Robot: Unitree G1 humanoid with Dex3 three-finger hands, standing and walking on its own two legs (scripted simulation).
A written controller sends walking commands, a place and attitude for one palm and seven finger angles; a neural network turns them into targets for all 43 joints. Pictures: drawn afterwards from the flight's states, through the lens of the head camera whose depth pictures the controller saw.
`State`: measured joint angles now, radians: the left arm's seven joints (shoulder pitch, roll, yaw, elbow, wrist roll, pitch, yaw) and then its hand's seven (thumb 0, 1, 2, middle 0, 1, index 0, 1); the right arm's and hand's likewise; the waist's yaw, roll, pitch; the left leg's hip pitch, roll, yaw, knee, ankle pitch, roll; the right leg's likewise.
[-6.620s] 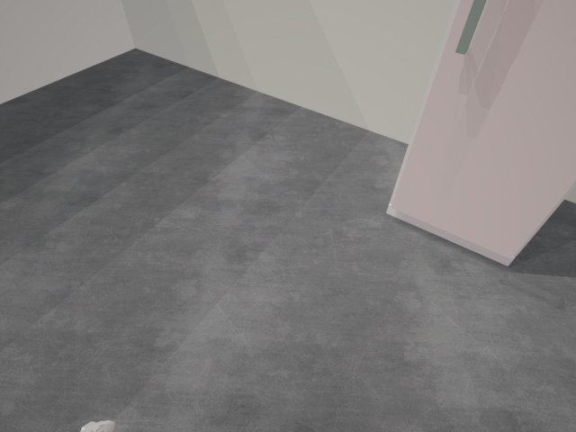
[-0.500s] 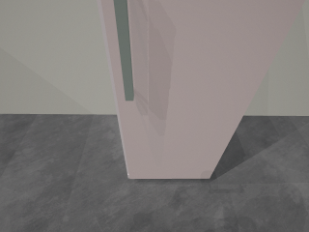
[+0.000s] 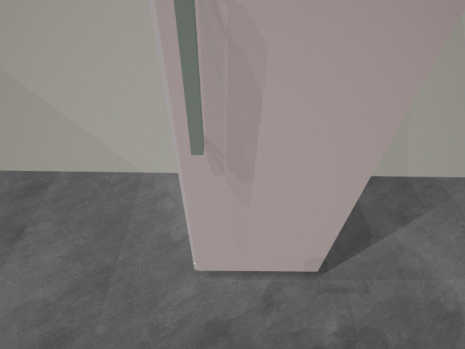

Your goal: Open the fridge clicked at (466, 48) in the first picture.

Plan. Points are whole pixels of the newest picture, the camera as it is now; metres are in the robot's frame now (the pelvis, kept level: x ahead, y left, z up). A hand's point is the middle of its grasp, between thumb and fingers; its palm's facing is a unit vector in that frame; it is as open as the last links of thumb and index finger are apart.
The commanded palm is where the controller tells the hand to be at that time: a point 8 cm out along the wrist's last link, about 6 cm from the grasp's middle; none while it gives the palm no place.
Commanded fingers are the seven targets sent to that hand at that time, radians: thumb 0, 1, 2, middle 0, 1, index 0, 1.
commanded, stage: look again from close up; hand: left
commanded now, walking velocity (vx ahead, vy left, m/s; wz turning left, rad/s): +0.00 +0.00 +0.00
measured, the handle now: (191, 64) +0.53 +0.12 +0.24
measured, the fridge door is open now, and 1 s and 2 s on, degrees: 0 0 0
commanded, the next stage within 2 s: none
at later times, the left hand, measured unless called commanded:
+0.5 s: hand out of the picture +0.04 +0.22 -0.17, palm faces -0.02 -0.96 -0.28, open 7.4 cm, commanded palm none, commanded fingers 0.00 0.90 0.90 -0.20 -0.30 -0.20 -0.30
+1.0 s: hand out of the picture +0.04 +0.20 -0.17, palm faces -0.02 -0.96 -0.26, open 7.4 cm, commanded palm none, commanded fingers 0.00 0.90 0.90 -0.20 -0.30 -0.20 -0.30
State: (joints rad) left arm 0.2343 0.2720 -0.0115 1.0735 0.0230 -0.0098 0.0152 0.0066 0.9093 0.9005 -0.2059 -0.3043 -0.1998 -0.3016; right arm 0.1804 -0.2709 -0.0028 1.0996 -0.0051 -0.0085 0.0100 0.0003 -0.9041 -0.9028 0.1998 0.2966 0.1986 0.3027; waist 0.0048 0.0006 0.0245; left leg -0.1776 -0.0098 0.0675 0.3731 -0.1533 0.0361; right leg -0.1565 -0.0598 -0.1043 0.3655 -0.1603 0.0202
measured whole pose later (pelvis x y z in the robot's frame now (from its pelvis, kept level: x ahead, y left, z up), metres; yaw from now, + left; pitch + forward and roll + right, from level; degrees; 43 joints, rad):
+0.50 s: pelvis +0.01 +0.00 +0.00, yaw +0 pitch -3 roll +0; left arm 0.23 0.27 -0.01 1.09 0.02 -0.01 0.01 0.01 0.91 0.90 -0.21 -0.30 -0.20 -0.30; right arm 0.20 -0.27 0.00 1.12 0.00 -0.01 0.01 0.00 -0.90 -0.90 0.20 0.30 0.20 0.30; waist 0.00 0.00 0.02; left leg -0.15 -0.01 0.07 0.35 -0.15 0.03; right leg -0.13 -0.06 -0.10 0.34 -0.16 0.02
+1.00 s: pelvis +0.01 -0.01 +0.00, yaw +0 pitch -2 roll +0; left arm 0.24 0.25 -0.01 1.11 0.02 -0.01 0.02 0.01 0.91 0.90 -0.21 -0.30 -0.20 -0.30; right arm 0.20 -0.25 0.00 1.13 0.00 -0.01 0.00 0.00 -0.90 -0.90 0.20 0.30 0.20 0.30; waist 0.00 0.00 0.03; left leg -0.15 0.00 0.07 0.34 -0.16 0.03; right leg -0.13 -0.05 -0.10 0.34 -0.16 0.02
